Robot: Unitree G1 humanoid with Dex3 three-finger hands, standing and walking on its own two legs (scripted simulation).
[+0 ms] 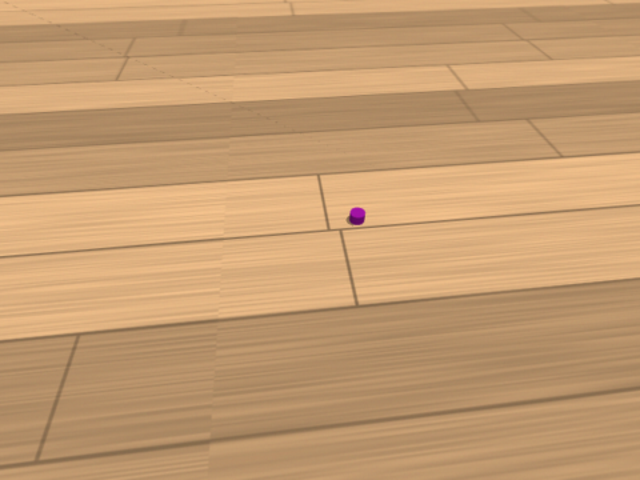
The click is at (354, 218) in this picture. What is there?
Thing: low tin
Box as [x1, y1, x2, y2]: [349, 207, 364, 224]
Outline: 361,208 357,207 351,209 349,219 352,223 360,224 363,222 364,211
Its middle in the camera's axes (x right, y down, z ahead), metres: +0.19 -0.11 +1.79
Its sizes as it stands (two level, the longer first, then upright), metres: 0.070 0.070 0.047
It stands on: the floor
